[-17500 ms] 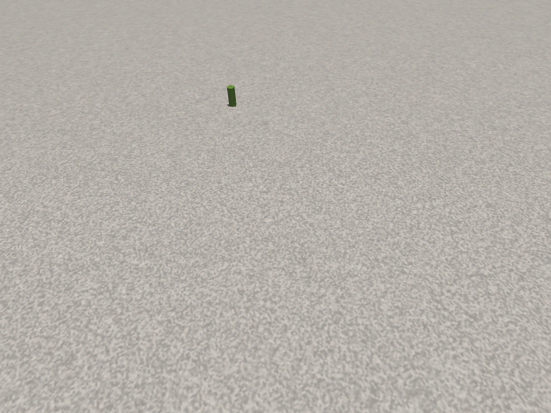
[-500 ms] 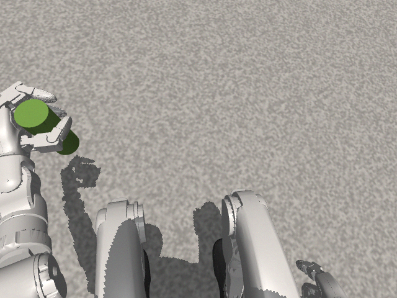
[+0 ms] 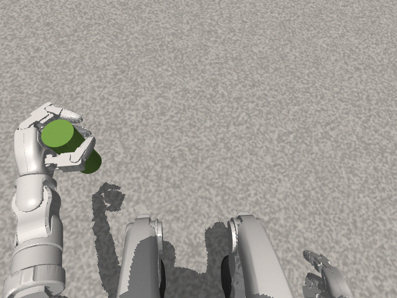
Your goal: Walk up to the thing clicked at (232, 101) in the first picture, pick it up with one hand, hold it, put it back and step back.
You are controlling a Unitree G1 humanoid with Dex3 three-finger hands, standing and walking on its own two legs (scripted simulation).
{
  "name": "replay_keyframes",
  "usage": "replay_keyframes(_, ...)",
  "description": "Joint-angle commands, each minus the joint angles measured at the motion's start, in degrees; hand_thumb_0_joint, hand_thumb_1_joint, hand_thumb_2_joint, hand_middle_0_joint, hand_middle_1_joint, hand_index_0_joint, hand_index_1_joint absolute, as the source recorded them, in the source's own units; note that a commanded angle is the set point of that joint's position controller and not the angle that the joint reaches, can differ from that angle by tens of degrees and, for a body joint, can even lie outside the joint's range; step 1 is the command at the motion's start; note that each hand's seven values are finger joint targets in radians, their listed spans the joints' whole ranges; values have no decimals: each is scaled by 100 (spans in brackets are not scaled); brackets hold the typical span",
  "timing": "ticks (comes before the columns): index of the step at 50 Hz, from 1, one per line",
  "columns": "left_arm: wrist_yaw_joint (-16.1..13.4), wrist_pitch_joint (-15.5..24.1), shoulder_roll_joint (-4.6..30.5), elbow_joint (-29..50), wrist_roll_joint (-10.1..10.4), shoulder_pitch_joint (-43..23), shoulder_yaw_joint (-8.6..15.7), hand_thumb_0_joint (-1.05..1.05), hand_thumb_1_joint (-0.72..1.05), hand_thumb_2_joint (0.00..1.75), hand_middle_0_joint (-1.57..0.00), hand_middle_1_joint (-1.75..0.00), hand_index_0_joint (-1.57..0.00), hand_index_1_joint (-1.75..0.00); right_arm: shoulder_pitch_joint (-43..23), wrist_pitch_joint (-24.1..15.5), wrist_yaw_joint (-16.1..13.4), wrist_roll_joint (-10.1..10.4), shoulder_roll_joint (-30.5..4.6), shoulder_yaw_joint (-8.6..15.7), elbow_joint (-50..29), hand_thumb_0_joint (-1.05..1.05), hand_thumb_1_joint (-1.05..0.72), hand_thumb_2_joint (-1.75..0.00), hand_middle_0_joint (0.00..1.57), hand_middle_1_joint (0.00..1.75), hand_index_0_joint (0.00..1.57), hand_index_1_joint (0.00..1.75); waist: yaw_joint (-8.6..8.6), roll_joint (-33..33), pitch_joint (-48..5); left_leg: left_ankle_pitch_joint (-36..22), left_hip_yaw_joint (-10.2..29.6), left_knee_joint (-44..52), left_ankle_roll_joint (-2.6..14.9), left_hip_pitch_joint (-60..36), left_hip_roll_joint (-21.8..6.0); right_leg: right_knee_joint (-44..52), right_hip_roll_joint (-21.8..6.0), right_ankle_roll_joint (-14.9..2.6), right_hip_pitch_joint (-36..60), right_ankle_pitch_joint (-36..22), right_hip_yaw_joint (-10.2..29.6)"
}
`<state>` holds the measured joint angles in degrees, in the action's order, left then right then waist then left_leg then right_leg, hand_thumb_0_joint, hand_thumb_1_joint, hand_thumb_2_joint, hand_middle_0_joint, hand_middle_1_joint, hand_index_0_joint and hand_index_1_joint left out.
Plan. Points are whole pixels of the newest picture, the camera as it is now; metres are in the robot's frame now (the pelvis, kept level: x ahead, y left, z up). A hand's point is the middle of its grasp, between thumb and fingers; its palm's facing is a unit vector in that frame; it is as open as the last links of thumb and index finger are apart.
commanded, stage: lift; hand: left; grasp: from the side
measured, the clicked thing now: (75, 149) +0.42 +0.25 -0.03
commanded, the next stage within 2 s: hold in 1.46 s
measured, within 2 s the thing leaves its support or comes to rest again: neither
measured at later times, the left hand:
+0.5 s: hand (25, 98) +0.39 +0.22 +0.18, palm faces +0.21 -0.98 -0.05, open 7.2 cm
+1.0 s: hand (2, 56) +0.39 +0.20 +0.25, palm faces +0.19 -0.98 -0.04, open 7.1 cm
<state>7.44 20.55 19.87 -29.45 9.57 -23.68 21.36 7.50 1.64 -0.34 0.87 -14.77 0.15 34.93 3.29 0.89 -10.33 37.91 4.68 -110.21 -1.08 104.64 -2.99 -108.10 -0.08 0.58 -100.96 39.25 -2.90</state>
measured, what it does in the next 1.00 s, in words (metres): rises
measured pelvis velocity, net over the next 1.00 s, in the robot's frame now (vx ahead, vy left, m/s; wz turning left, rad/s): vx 0.05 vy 0.00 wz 0.06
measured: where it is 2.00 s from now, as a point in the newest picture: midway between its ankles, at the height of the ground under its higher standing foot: outside the picture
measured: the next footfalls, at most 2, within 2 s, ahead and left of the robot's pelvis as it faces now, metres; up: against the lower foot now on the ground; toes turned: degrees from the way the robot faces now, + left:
none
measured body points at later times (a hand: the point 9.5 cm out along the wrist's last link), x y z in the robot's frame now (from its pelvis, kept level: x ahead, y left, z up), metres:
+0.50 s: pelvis +0.03 +0.00 +0.15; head +0.14 +0.03 +0.58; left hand +0.38 +0.27 +0.18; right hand +0.20 -0.24 +0.04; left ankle +0.08 +0.13 -0.45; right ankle +0.07 -0.13 -0.45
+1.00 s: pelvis +0.05 +0.00 +0.21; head +0.13 +0.01 +0.65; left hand +0.37 +0.25 +0.25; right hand +0.19 -0.23 +0.10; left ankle +0.08 +0.13 -0.45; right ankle +0.07 -0.13 -0.45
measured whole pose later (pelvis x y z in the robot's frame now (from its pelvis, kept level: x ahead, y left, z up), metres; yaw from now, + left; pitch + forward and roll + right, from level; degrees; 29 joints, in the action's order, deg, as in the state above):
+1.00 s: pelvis +0.05 +0.00 +0.21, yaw +3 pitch +14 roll -2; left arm -0.1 17.8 11.5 -20.3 8.4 -7.7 8.6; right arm 13.4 -1.5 -1.6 0.8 -12.3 0.0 36.0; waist 1.7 1.3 -5.0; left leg 27.6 1.5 -63.4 -0.9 49.6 -2.7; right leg -61.3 -0.6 0.8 -46.6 28.4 -2.1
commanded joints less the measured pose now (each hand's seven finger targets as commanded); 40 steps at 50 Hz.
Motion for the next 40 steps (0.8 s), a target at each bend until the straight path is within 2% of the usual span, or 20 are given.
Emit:
replay_keyframes(1,-196,281,1128,2053,66,-1265,88,0,37,120,-123,-136,-126,-133,472,-195,-159,27,-932,413,-539,0,-90,-89,20,30,20,30,-33,752,-3256,-710,33,2018,208,-3258,80,1905,85,-233,2006,-1022,11)
replay_keyframes(6,-314,11,883,2554,201,-560,-79,0,35,118,-122,-134,-125,-131,449,-290,-192,97,-860,414,-627,0,-90,-89,20,30,20,30,-39,485,-3408,-1365,-88,2370,249,-3828,124,2525,105,-172,3031,-1617,77)
replay_keyframes(7,-376,-62,823,2446,214,-249,-39,0,35,119,-121,-134,-125,-132,489,-295,-196,114,-819,397,-599,0,-90,-89,20,30,20,30,-84,365,-3334,-1504,-82,2487,263,-3954,122,2638,110,-163,3173,-1736,67)
replay_keyframes(9,-472,-117,670,2721,213,-314,-229,0,33,121,-122,-136,-125,-133,445,-302,-208,118,-756,361,-628,0,-90,-90,20,30,20,30,-17,378,-3138,-1532,-99,2697,262,-4127,120,2881,119,-150,3403,-1782,92)
replay_keyframes(10,-536,-134,770,2922,183,-375,-174,0,31,121,-123,-136,-126,-134,433,-325,-226,118,-800,403,-659,0,-90,-90,20,30,20,30,-41,405,-3132,-1579,-105,2805,260,-4283,117,2986,114,-150,3531,-1838,99)
replay_keyframes(13,-634,-181,477,2632,118,19,-393,0,32,121,-123,-135,-126,-134,482,-364,-240,117,-679,336,-568,0,-90,-89,20,30,20,30,19,344,-2599,-1625,-78,3146,246,-4511,122,3236,126,-157,3658,-1879,65)
replay_keyframes(14,-665,-178,480,2467,96,90,-349,0,33,121,-123,-135,-126,-133,454,-375,-248,115,-675,338,-553,0,-89,-89,20,30,20,30,-5,308,-2471,-1588,-73,3292,243,-4597,129,3342,124,-166,3736,-1843,68)
replay_keyframes(17,-704,-97,645,2787,22,-292,-400,0,30,119,-123,-134,-126,-133,489,-427,-274,99,-703,361,-602,0,-90,-89,20,30,20,30,-6,429,-2457,-1661,-90,3609,219,-5017,141,3652,106,-169,4165,-1938,85)
replay_keyframes(19,-702,-119,434,2392,-32,-44,-569,0,32,119,-123,-134,-126,-132,507,-454,-265,82,-645,315,-540,0,-90,-89,20,30,20,30,10,423,-2172,-1669,-78,3855,197,-5224,138,3805,106,-181,4216,-1943,62)
replay_keyframes(20,-713,-71,515,2709,-5,-228,-522,0,32,119,-124,-135,-127,-133,513,-474,-267,76,-674,343,-587,0,-90,-89,20,30,20,30,-57,511,-2241,-1765,-101,3936,188,-5384,142,3906,104,-185,4365,-2018,75)
replay_keyframes(21,-696,-115,295,2156,26,52,-614,0,31,120,-124,-134,-126,-133,523,-479,-263,82,-632,302,-527,0,-90,-90,20,30,20,30,2,375,-2085,-1796,-107,4010,190,-5434,138,4021,97,-171,4437,-2059,74)
replay_keyframes(24,-668,-53,382,2464,46,-102,-584,0,28,118,-125,-134,-127,-132,538,-524,-233,67,-662,324,-538,0,-90,-90,20,30,20,30,-102,511,-2090,-1921,-124,4300,159,-5763,147,4257,93,-184,4735,-2159,54)
replay_keyframes(26,-649,-64,194,2176,-15,87,-770,0,29,118,-125,-134,-128,-133,557,-527,-209,55,-643,306,-541,0,-91,-90,20,30,20,30,-74,435,-1845,-1876,-93,4514,139,-5897,128,4397,97,-189,4803,-2099,11)
replay_keyframes(30,-683,48,209,2251,-13,45,-713,0,32,119,-126,-134,-128,-133,500,-548,-202,45,-592,299,-581,0,-91,-90,20,30,20,30,-86,398,-1648,-1600,-145,4858,148,-6005,158,4751,92,-173,5126,-1920,37)
replay_keyframes(31,-700,98,220,2569,9,-193,-723,0,33,118,-125,-132,-127,-132,513,-562,-196,44,-650,346,-613,0,-91,-90,20,30,20,30,-104,439,-1783,-1642,-140,4929,135,-6190,148,4790,94,-185,5171,-1941,29)
replay_keyframes(35,-717,134,59,2207,7,204,-826,0,35,120,-126,-134,-128,-133,605,-581,-200,16,-575,262,-542,0,-91,-90,20,30,20,30,-75,223,-1718,-2010,-151,5084,141,-6400,145,4960,126,-164,5520,-2290,-13)
replay_keyframes(36,-731,186,125,2560,4,-78,-844,0,36,120,-125,-133,-127,-132,649,-585,-216,10,-620,307,-554,0,-91,-90,20,30,20,30,-78,282,-1845,-2157,-185,5098,141,-6517,153,4994,111,-164,5665,-2449,10)
replay_keyframes(38,-729,176,2,2292,-4,171,-901,0,33,119,-125,-133,-127,-133,594,-556,-199,-10,-549,249,-563,0,-91,-90,20,30,20,30,-114,212,-1598,-2136,-186,5249,142,-6534,162,5124,119,-154,5759,-2410,-10)
replay_keyframes(39,-754,234,94,2761,3,-163,-892,0,36,120,-127,-134,-129,-134,594,-575,-207,-3,-622,305,-610,0,-91,-90,20,30,20,30,-138,303,-1786,-2159,-199,5298,133,-6677,157,5156,103,-164,5864,-2444,8)
replay_keyframes(40,-781,196,95,2304,-31,88,-811,0,34,121,-128,-135,-129,-135,616,-558,-209,-14,-559,269,-526,0,-91,-90,20,30,20,30,-149,266,-1558,-2068,-210,5366,135,-6655,163,5243,98,-148,5856,-2360,13)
